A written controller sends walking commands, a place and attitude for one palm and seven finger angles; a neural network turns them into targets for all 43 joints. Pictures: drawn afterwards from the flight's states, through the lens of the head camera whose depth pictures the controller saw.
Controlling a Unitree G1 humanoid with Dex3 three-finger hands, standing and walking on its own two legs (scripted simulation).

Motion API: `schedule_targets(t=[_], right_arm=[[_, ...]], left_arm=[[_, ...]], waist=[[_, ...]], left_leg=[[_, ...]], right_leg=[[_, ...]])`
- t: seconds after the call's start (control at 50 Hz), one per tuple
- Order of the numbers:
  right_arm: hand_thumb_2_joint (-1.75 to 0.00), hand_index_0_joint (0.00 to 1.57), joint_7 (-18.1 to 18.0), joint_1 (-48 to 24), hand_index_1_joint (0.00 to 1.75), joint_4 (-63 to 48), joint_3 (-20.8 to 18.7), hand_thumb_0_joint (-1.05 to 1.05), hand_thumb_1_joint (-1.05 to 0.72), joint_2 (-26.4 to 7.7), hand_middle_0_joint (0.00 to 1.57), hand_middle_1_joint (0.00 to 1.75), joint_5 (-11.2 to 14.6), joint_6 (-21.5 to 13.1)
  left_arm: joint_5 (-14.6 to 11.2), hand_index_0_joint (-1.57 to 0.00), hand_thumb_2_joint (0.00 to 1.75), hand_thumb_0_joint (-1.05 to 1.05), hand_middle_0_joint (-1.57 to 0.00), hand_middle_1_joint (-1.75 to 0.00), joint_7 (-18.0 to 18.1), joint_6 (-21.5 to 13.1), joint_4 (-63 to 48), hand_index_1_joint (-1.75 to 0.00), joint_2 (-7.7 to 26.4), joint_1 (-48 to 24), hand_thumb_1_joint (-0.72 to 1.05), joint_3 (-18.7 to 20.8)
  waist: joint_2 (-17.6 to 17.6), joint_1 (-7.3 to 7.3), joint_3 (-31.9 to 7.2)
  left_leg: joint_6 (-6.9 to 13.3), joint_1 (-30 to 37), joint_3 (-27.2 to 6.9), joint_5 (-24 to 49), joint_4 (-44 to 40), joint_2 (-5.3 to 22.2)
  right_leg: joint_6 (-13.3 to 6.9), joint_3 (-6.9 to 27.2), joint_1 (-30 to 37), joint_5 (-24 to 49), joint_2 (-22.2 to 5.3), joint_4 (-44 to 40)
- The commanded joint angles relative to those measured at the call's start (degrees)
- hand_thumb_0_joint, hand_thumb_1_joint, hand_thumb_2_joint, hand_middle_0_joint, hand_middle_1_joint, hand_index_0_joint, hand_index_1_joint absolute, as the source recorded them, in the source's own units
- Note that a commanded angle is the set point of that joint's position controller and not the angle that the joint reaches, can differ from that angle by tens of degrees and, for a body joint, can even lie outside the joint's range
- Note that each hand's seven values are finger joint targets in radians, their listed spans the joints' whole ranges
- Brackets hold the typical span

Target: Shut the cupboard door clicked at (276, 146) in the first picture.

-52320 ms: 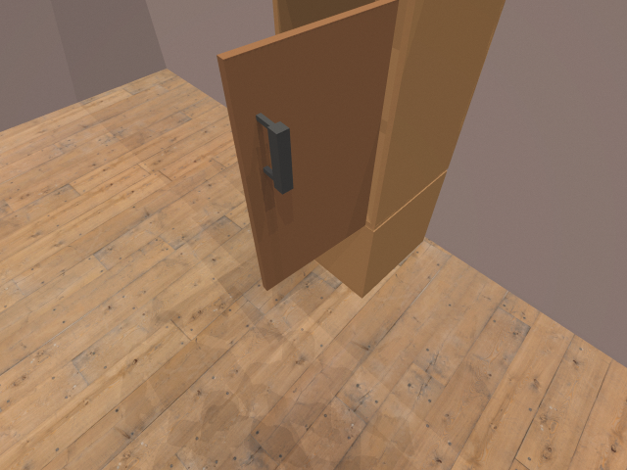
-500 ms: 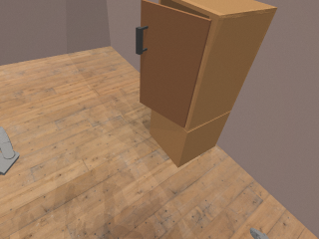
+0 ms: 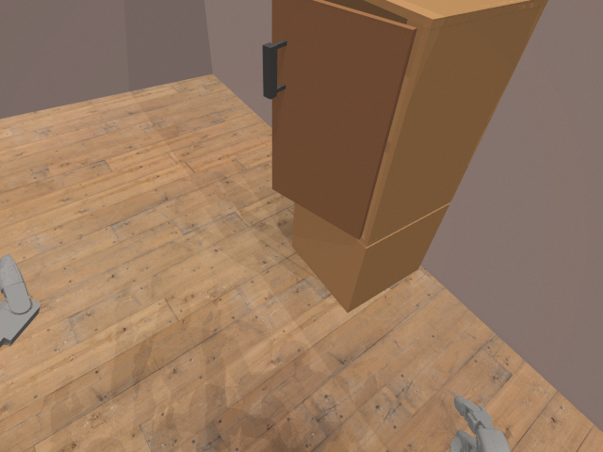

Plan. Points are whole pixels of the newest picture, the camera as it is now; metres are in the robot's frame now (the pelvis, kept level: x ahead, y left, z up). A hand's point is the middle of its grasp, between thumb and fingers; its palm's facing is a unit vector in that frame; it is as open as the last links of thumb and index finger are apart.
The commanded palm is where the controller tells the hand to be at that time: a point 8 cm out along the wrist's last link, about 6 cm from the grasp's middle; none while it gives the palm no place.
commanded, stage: stop stepping back and stand still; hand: left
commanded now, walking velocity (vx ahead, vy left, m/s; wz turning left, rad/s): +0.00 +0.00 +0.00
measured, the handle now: (276, 69) +0.93 +0.13 +0.09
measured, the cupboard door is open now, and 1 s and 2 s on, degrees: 17 17 17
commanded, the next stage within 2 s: let the arm hang, fingers relaxed in 0.22 s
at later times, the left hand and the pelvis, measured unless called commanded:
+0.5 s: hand (129, 437) +0.15 +0.23 -0.06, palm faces +0.02 -0.91 -0.41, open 7.4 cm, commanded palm none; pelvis -0.01 +0.01 +0.00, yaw +0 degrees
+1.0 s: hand out of the picture -0.03 +0.21 -0.15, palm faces +0.02 -0.96 -0.29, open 7.3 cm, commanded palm none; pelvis -0.02 -0.01 +0.01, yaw +0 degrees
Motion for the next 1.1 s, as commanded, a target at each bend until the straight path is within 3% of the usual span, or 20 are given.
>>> schedule_targets(t=[0.0,0.1,0.16,0.28,0.3,0.32,0.34,0.38,0.4,0.44,0.46,0.5,0.56,0.58,0.62,0.66,0.72,0.78,0.88,1.08], right_arm=[[-0.90,0.20,0.0,-5.0,0.30,-9.1,-2.3,0.00,-0.90,-6.6,0.20,0.30,0.3,-3.2],[-0.90,0.20,0.6,-4.7,0.30,-10.6,-2.4,0.00,-0.90,-6.4,0.20,0.30,0.8,-1.6],[-0.90,0.20,0.4,-5.2,0.30,-11.1,-2.1,0.00,-0.90,-6.4,0.20,0.30,0.7,-1.1],[-0.90,0.20,-0.4,-5.4,0.30,-10.7,-1.8,0.00,-0.90,-6.1,0.20,0.30,0.7,-1.2],[-0.90,0.20,5.3,-10.8,0.30,-0.9,-4.0,0.00,-0.90,-17.0,0.20,0.30,1.3,-5.0],[-0.90,0.20,5.4,-6.5,0.30,0.2,-4.7,0.00,-0.90,-15.5,0.20,0.30,0.5,-1.9],[-0.90,0.20,5.2,-6.0,0.30,-0.3,-4.4,0.00,-0.90,-15.0,0.20,0.30,0.3,-0.7],[-0.90,0.20,5.2,-5.0,0.30,0.8,-3.6,0.00,-0.90,-14.5,0.20,0.30,-0.5,1.0],[-0.90,0.20,5.2,-5.3,0.30,1.3,-3.1,0.00,-0.90,-14.4,0.20,0.30,-0.7,1.6],[-0.90,0.20,5.1,-4.5,0.30,2.7,-2.9,0.00,-0.90,-14.2,0.20,0.30,-1.1,2.5],[-0.90,0.20,5.2,-3.6,0.30,3.3,-2.7,0.00,-0.90,-13.5,0.20,0.30,-1.2,3.2],[-0.90,0.20,5.1,-2.5,0.30,5.7,-2.0,0.00,-0.90,-11.8,0.20,0.30,-1.5,4.3],[-0.90,0.20,5.1,-3.3,0.30,8.8,-1.0,0.00,-0.90,-10.7,0.20,0.30,-1.6,5.0],[-0.90,0.20,5.0,-3.9,0.30,10.1,-0.9,0.00,-0.90,-9.7,0.20,0.30,-1.6,5.1],[-0.90,0.20,4.7,-3.2,0.30,12.5,-0.7,0.00,-0.90,-8.8,0.20,0.30,-1.5,5.3],[-0.90,0.20,4.3,-2.0,0.30,14.1,-1.3,0.00,-0.90,-8.7,0.20,0.30,-1.6,5.4],[-0.90,0.20,4.0,0.2,0.30,17.1,-1.3,0.00,-0.90,-7.6,0.20,0.30,-1.4,5.6],[-0.90,0.20,3.9,2.6,0.30,19.1,-1.9,0.00,-0.90,-7.9,0.20,0.30,-1.2,5.7],[-0.90,0.20,3.6,5.0,0.30,22.2,-2.1,0.00,-0.90,-7.4,0.20,0.30,-1.2,5.6],[-0.90,0.20,3.5,4.4,0.30,24.8,-2.0,0.00,-0.90,-6.7,0.20,0.30,-1.1,5.1]], left_arm=[[-0.3,-0.20,0.90,0.00,-0.20,-0.30,0.4,-4.0,-11.1,-0.30,10.4,-1.5,0.90,6.1],[-1.5,-0.20,0.90,0.00,-0.20,-0.30,0.1,-3.4,-10.3,-0.30,10.7,5.4,0.90,7.7],[-1.9,-0.20,0.90,0.00,-0.20,-0.30,0.1,-3.3,-11.5,-0.30,12.2,5.7,0.90,9.0],[-1.8,-0.20,0.90,0.00,-0.20,-0.30,0.3,-3.0,-10.6,-0.30,11.0,2.4,0.90,7.1],[2.1,-0.20,0.90,0.00,-0.20,-0.30,-8.4,5.2,29.9,-0.30,1.7,-1.8,0.90,-19.3],[1.9,-0.20,0.90,0.00,-0.20,-0.30,-10.0,9.9,32.0,-0.30,0.7,-2.5,0.90,-17.7],[2.0,-0.20,0.90,0.00,-0.20,-0.30,-10.4,11.2,31.9,-0.30,0.2,-2.9,0.90,-17.9],[2.6,-0.20,0.90,0.00,-0.20,-0.30,-10.9,10.6,37.1,-0.30,0.4,-6.9,0.90,-18.4],[2.7,-0.20,0.90,0.00,-0.20,-0.30,-11.0,10.3,40.1,-0.30,1.2,-8.1,0.90,-18.7],[3.0,-0.20,0.90,0.00,-0.20,-0.30,-10.8,9.8,47.0,-0.30,2.3,-10.8,0.90,-19.2],[2.9,-0.20,0.90,0.00,-0.20,-0.30,-10.6,9.8,50.3,-0.30,2.7,-12.2,0.90,-19.7],[2.6,-0.20,0.90,0.00,-0.20,-0.30,-10.1,10.3,56.5,-0.30,1.8,-13.9,0.90,-20.8],[2.2,-0.20,0.90,0.00,-0.20,-0.30,-9.7,11.0,64.4,-0.30,0.2,-13.8,0.90,-22.0],[2.1,-0.20,0.90,0.00,-0.20,-0.30,-9.6,11.1,67.2,-0.30,-0.6,-13.2,0.90,-22.2],[2.0,-0.20,0.90,0.00,-0.20,-0.30,-9.6,11.0,72.0,-0.30,-1.1,-12.0,0.90,-22.3],[2.2,-0.20,0.90,0.00,-0.20,-0.30,-9.4,10.8,75.1,-0.30,-1.5,-11.1,0.90,-21.2],[1.8,-0.20,0.90,0.00,-0.20,-0.30,-9.5,10.5,79.4,-0.30,-1.4,-11.9,0.90,-21.6],[1.8,-0.20,0.90,0.00,-0.20,-0.30,-9.6,10.3,82.4,-0.30,-1.1,-13.0,0.90,-21.5],[1.8,-0.20,0.90,0.00,-0.20,-0.30,-9.5,10.2,86.0,-0.30,-2.0,-12.7,0.90,-21.6],[1.9,-0.20,0.90,0.00,-0.20,-0.30,-9.2,10.4,88.8,-0.30,-2.5,-12.3,0.90,-21.5]], waist=[[9.1,-0.87,-5.4],[6.5,-1.27,-9.4],[6.9,-1.10,-8.8],[6.1,-1.09,-6.3],[6.7,-2.32,1.6],[7.7,-1.68,-3.1],[7.9,-1.52,-1.4],[1.5,-0.87,-2.1],[-3.6,-0.67,-2.2],[-11.7,-1.43,-3.8],[-13.5,-1.88,-3.9],[-10.7,-2.32,-3.7],[2.4,-1.27,-2.9],[5.8,-0.77,-1.5],[9.8,-0.52,-0.4],[11.7,-0.19,-0.3],[10.2,-0.70,0.5],[4.3,-1.17,3.1],[0.1,-1.32,4.1],[1.3,-0.61,5.8]], left_leg=[[0.1,-1.1,-8.0,20.0,-8.6,7.8],[-1.2,-1.2,-5.1,21.1,-6.1,5.6],[-1.0,-2.2,-5.5,19.4,-7.1,5.6],[-0.7,-2.3,-5.1,13.3,-8.1,5.3],[-0.3,-3.9,-4.7,21.7,0.4,5.6],[-0.7,-0.7,-4.2,20.4,-1.5,6.0],[-0.1,-1.8,-4.8,15.5,-2.8,6.6],[1.5,-4.7,-7.3,12.9,-3.6,7.0],[1.7,-4.6,-7.9,11.4,-3.6,6.5],[1.5,-0.4,-7.6,11.4,-1.1,4.4],[1.0,1.0,-6.8,11.1,-0.3,3.2],[0.5,3.2,-6.1,11.4,-1.3,2.4],[0.5,2.6,-7.7,11.6,-6.9,4.2],[0.6,0.5,-8.0,8.6,-8.7,4.5],[0.3,-1.1,-7.5,3.1,-10.8,4.1],[0.2,-1.0,-7.3,1.5,-10.9,4.0],[-0.2,-0.8,-6.6,-0.7,-11.3,3.9],[0.1,0.3,-6.6,-1.4,-11.7,4.1],[0.5,2.2,-6.3,0.0,-12.1,4.5],[0.8,1.1,-6.8,0.4,-15.3,5.1]], right_leg=[[0.0,3.5,6.2,15.7,-1.1,-3.4],[-0.9,5.2,9.4,24.2,-3.1,-3.3],[-0.7,5.0,9.2,23.1,-2.8,-3.5],[-0.4,6.2,6.7,19.7,-3.0,-5.1],[-0.9,2.7,-2.6,24.2,-6.9,0.1],[-2.0,6.2,-3.5,18.5,-6.7,-2.1],[-1.6,5.4,-4.9,11.8,-5.8,-2.4],[-2.0,4.3,-3.5,8.2,-4.6,-1.3],[-2.3,5.3,-2.7,8.3,-4.9,-2.2],[-3.8,8.2,-3.9,11.1,-7.3,-4.3],[-4.8,9.3,-4.6,11.8,-8.4,-5.2],[-5.0,9.4,-5.2,11.1,-9.1,-5.8],[-2.6,7.7,-2.4,4.5,-5.9,-6.0],[-2.2,7.7,-1.1,2.5,-5.4,-7.0],[-2.3,8.0,1.0,1.1,-5.1,-8.8],[-3.0,7.8,2.3,1.5,-5.1,-10.7],[-3.5,8.5,2.3,-0.5,-5.8,-13.4],[-3.5,8.5,-0.4,-4.2,-6.1,-15.8],[-3.3,8.4,-2.0,-5.3,-5.9,-16.8],[-2.7,7.4,-0.3,-0.9,-5.2,-14.8]])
